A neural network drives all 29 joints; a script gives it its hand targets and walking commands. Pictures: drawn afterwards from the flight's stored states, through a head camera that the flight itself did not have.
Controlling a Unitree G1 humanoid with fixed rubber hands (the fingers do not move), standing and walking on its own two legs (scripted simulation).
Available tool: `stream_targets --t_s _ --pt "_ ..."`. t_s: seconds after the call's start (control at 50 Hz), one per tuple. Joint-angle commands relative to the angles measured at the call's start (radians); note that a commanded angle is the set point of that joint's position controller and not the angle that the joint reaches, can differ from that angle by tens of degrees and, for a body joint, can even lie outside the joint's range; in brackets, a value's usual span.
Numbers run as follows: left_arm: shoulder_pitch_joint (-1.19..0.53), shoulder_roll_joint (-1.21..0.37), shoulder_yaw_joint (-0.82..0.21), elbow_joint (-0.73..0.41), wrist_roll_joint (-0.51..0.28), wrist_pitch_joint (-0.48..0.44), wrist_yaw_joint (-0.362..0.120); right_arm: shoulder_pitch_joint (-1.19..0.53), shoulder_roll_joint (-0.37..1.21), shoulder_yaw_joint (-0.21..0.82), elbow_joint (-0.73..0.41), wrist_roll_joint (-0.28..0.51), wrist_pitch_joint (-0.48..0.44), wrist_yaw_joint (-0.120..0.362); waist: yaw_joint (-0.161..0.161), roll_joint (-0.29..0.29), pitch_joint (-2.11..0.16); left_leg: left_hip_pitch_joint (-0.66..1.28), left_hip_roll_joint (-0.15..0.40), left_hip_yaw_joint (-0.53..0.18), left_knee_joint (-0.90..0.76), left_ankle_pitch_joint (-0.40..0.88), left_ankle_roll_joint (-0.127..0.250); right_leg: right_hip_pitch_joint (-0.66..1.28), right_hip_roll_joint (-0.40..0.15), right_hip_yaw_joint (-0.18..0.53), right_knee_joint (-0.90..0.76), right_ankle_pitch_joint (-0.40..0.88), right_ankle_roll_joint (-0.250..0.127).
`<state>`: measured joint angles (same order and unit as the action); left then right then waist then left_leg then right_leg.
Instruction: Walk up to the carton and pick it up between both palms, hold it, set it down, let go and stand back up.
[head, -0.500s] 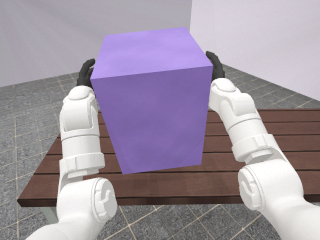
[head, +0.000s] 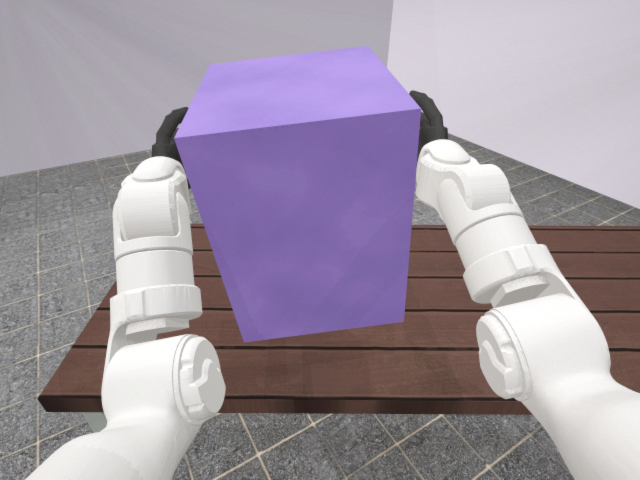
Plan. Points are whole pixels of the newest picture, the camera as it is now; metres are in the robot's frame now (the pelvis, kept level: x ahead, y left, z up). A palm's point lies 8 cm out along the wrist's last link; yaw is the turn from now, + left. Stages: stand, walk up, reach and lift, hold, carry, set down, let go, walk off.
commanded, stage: hold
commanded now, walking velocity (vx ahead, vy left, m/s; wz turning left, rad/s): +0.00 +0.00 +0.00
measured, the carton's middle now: (306, 192) +0.40 +0.01 +0.24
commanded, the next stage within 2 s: none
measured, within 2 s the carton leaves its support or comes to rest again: neither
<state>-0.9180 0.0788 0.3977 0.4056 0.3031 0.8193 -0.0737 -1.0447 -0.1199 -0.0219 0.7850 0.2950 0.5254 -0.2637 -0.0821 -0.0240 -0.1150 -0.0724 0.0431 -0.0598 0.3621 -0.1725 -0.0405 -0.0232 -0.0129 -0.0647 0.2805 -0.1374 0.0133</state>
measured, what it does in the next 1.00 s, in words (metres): stands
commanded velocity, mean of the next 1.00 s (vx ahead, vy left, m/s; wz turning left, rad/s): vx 0.00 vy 0.00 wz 0.00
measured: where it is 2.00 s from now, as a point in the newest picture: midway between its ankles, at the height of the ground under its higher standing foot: outside the picture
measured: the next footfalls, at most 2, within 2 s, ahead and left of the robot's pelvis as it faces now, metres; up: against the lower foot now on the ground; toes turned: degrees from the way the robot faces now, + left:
none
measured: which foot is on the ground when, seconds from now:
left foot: down 0.00-1.00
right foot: down 0.00-1.00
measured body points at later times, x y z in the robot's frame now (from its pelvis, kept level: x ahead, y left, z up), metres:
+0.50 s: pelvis +0.00 +0.00 +0.00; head -0.09 +0.02 +0.44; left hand +0.38 +0.16 +0.29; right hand +0.38 -0.14 +0.30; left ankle +0.03 +0.14 -0.75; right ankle +0.02 -0.13 -0.75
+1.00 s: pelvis +0.00 +0.00 +0.00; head -0.09 +0.02 +0.44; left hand +0.38 +0.17 +0.29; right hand +0.38 -0.14 +0.30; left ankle +0.03 +0.14 -0.75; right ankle +0.02 -0.13 -0.75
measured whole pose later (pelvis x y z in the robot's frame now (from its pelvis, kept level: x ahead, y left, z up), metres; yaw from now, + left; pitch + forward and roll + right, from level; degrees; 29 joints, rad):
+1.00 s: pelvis +0.00 +0.00 +0.00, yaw +0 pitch -7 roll -1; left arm -0.90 0.07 0.39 0.36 0.30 0.84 -0.07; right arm -1.03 -0.14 0.02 0.74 0.33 0.57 -0.28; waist -0.09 -0.02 -0.13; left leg -0.07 0.04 -0.07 0.36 -0.18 -0.04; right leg -0.02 0.00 -0.04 0.28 -0.14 0.01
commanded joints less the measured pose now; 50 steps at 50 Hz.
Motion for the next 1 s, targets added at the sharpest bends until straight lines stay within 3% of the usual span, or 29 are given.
stream_targets --t_s 0.0,0.02,0.04,0.08,0.1,0.12,0.14,0.18,0.28,0.38,0.4,0.42,0.5,0.56,0.58,0.6,0.62,0.66,0.74,0.78,0.8,0.82,0.84,0.86,0.88,0.9,0.92,0.96,0.98 --pt "-0.703 -0.571 -0.365 -0.091 -0.172 -0.059 -0.15 -0.742 0.6 0.21 -0.286 0.154 -0.003 0.133 -0.011 0.063 -0.258 -0.066 -0.106 0.074 -0.074 0.154 -0.008 0.162 0.098 0.013 -0.018 0.087 0.023" --pt "-0.717 -0.576 -0.408 -0.152 -0.2 -0.066 -0.149 -0.726 0.611 0.232 -0.286 0.161 -0.001 0.134 -0.036 0.06 -0.318 -0.037 -0.114 0.079 -0.062 0.194 -0.007 0.187 0.088 0.016 -0.006 0.123 0.027" --pt "-0.739 -0.579 -0.41 -0.176 -0.208 -0.069 -0.146 -0.781 0.631 0.259 -0.356 0.187 -0.011 0.131 -0.012 0.064 -0.356 -0.023 -0.113 0.074 -0.048 0.243 -0.006 0.185 0.099 0.016 0.001 0.157 0.026" --pt "-0.722 -0.606 -0.427 -0.186 -0.212 -0.062 -0.138 -0.752 0.62 0.261 -0.359 0.186 -0.007 0.125 -0.035 0.077 -0.327 -0.004 -0.113 0.068 -0.039 0.259 -0.027 0.178 0.105 0.014 -0.008 0.154 0.022" --pt "-0.699 -0.6 -0.448 -0.217 -0.222 -0.061 -0.135 -0.744 0.615 0.266 -0.411 0.19 -0.008 0.124 -0.015 0.068 -0.347 -0.013 -0.113 0.071 -0.033 0.258 -0.026 0.181 0.1 0.012 -0.007 0.166 0.028" --pt "-0.731 -0.603 -0.45 -0.229 -0.207 -0.055 -0.131 -0.713 0.582 0.236 -0.338 0.179 0.004 0.125 -0.051 0.109 -0.302 0.0 -0.11 0.062 -0.037 0.244 -0.04 0.13 0.103 0.005 -0.012 0.144 0.021" --pt "-0.698 -0.595 -0.408 -0.168 -0.191 -0.046 -0.134 -0.719 0.578 0.232 -0.335 0.166 0.008 0.131 -0.025 0.086 -0.258 -0.028 -0.105 0.07 -0.053 0.203 -0.03 0.14 0.106 0.006 -0.014 0.106 0.023" --pt "-0.7 -0.591 -0.427 -0.192 -0.193 -0.044 -0.142 -0.689 0.589 0.231 -0.33 0.165 0.01 0.137 -0.035 0.095 -0.258 -0.067 -0.107 0.065 -0.065 0.184 -0.025 0.163 0.097 0.016 -0.004 0.117 0.019" --pt "-0.756 -0.592 -0.436 -0.229 -0.216 -0.061 -0.129 -0.761 0.63 0.268 -0.384 0.202 0.007 0.139 -0.002 0.101 -0.364 -0.043 -0.11 0.072 -0.048 0.205 -0.025 0.167 0.1 0.015 0.009 0.119 0.029" --pt "-0.739 -0.565 -0.407 -0.198 -0.204 -0.057 -0.125 -0.749 0.634 0.268 -0.362 0.184 0.017 0.134 0.005 0.043 -0.31 -0.044 -0.105 0.07 -0.059 0.175 -0.01 0.158 0.098 0.018 0.006 0.124 0.032" --pt "-0.73 -0.551 -0.39 -0.173 -0.197 -0.052 -0.13 -0.715 0.633 0.261 -0.325 0.172 0.024 0.131 -0.012 0.027 -0.276 -0.047 -0.109 0.065 -0.062 0.164 -0.008 0.133 0.092 0.018 -0.007 0.111 0.033" --pt "-0.711 -0.561 -0.411 -0.168 -0.199 -0.047 -0.137 -0.722 0.602 0.251 -0.337 0.173 0.021 0.13 -0.012 0.071 -0.313 -0.041 -0.109 0.068 -0.056 0.189 -0.01 0.166 0.086 0.028 -0.001 0.13 0.023" --pt "-0.681 -0.559 -0.39 -0.142 -0.199 -0.041 -0.146 -0.767 0.616 0.26 -0.4 0.194 0.021 0.118 -0.014 0.035 -0.316 -0.031 -0.111 0.072 -0.048 0.202 -0.006 0.165 0.092 0.023 -0.006 0.141 0.035" --pt "-0.72 -0.564 -0.394 -0.139 -0.194 -0.043 -0.148 -0.747 0.595 0.234 -0.329 0.18 0.026 0.12 -0.018 0.077 -0.266 -0.061 -0.107 0.069 -0.068 0.151 -0.014 0.14 0.089 0.021 -0.012 0.086 0.021" --pt "-0.726 -0.553 -0.384 -0.141 -0.192 -0.045 -0.155 -0.75 0.627 0.242 -0.335 0.172 0.029 0.12 -0.012 0.044 -0.277 -0.047 -0.109 0.074 -0.068 0.136 -0.011 0.123 0.096 0.032 -0.016 0.08 0.028" --pt "-0.739 -0.557 -0.382 -0.11 -0.184 -0.048 -0.153 -0.751 0.595 0.207 -0.294 0.165 0.03 0.127 -0.031 0.063 -0.244 -0.084 -0.106 0.069 -0.079 0.1 -0.006 0.121 0.086 0.018 -0.016 0.048 0.024" --pt "-0.75 -0.545 -0.364 -0.11 -0.182 -0.052 -0.154 -0.791 0.635 0.245 -0.339 0.173 0.025 0.13 0.008 0.045 -0.278 -0.083 -0.113 0.075 -0.08 0.097 0.011 0.138 0.088 0.025 -0.011 0.051 0.035" --pt "-0.771 -0.573 -0.392 -0.11 -0.191 -0.055 -0.156 -0.787 0.6 0.21 -0.307 0.167 0.023 0.132 -0.016 0.086 -0.288 -0.096 -0.103 0.07 -0.077 0.099 -0.011 0.161 0.093 0.026 -0.001 0.046 0.02" --pt "-0.762 -0.551 -0.354 -0.028 -0.184 -0.064 -0.155 -0.809 0.619 0.211 -0.285 0.148 0.026 0.141 -0.005 0.033 -0.263 -0.114 -0.111 0.064 -0.094 0.034 0.012 0.129 0.078 0.048 -0.025 -0.001 0.026" --pt "-0.8 -0.546 -0.356 -0.077 -0.187 -0.074 -0.152 -0.776 0.598 0.185 -0.223 0.151 0.027 0.14 -0.019 0.076 -0.273 -0.1 -0.105 0.071 -0.095 0.063 -0.005 0.123 0.088 0.034 -0.006 0.019 0.023" --pt "-0.76 -0.555 -0.362 -0.083 -0.206 -0.075 -0.151 -0.792 0.625 0.212 -0.287 0.162 0.017 0.139 0.0 0.057 -0.315 -0.086 -0.102 0.068 -0.081 0.118 0.0 0.149 0.088 0.036 -0.002 0.079 0.022" --pt "-0.797 -0.567 -0.384 -0.136 -0.208 -0.079 -0.147 -0.773 0.624 0.214 -0.265 0.169 0.016 0.136 -0.006 0.098 -0.334 -0.045 -0.11 0.076 -0.061 0.175 -0.015 0.154 0.095 0.039 0.001 0.12 0.024" --pt "-0.747 -0.566 -0.382 -0.116 -0.213 -0.07 -0.146 -0.774 0.608 0.236 -0.307 0.199 0.011 0.134 -0.006 0.075 -0.361 -0.031 -0.105 0.07 -0.049 0.227 -0.017 0.179 0.101 0.029 -0.001 0.164 0.029" --pt "-0.76 -0.568 -0.396 -0.148 -0.208 -0.072 -0.146 -0.742 0.591 0.221 -0.279 0.189 0.019 0.128 -0.028 0.094 -0.348 -0.021 -0.106 0.067 -0.048 0.227 -0.015 0.165 0.092 0.032 -0.008 0.157 0.023" --pt "-0.735 -0.555 -0.374 -0.124 -0.196 -0.063 -0.146 -0.742 0.593 0.238 -0.302 0.192 0.018 0.126 -0.01 0.078 -0.314 -0.036 -0.106 0.068 -0.042 0.233 -0.029 0.162 0.101 0.029 -0.002 0.155 0.023" --pt "-0.701 -0.547 -0.376 -0.105 -0.197 -0.057 -0.154 -0.759 0.579 0.223 -0.331 0.178 0.02 0.117 -0.028 0.034 -0.298 -0.029 -0.112 0.069 -0.049 0.219 -0.012 0.167 0.09 0.03 -0.012 0.169 0.037" --pt "-0.736 -0.56 -0.384 -0.187 -0.193 -0.06 -0.156 -0.73 0.58 0.229 -0.312 0.183 0.028 0.118 -0.016 0.083 -0.301 -0.035 -0.1 0.065 -0.057 0.229 -0.028 0.176 0.098 0.031 0.003 0.161 0.025" --pt "-0.723 -0.562 -0.396 -0.159 -0.192 -0.053 -0.157 -0.729 0.603 0.265 -0.353 0.194 0.029 0.121 -0.025 0.063 -0.313 -0.033 -0.109 0.065 -0.046 0.217 -0.025 0.168 0.089 0.031 -0.005 0.161 0.025" --pt "-0.713 -0.561 -0.389 -0.157 -0.189 -0.056 -0.154 -0.764 0.608 0.268 -0.386 0.196 0.02 0.12 -0.005 0.075 -0.329 -0.035 -0.11 0.065 -0.046 0.225 -0.019 0.182 0.09 0.036 -0.005 0.164 0.025"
